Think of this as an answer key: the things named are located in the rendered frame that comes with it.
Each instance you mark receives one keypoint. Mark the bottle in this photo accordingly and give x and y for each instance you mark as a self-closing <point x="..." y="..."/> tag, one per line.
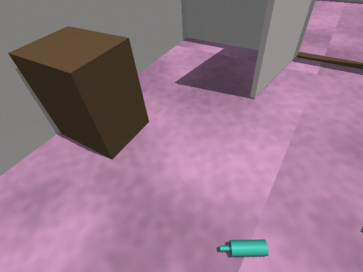
<point x="242" y="248"/>

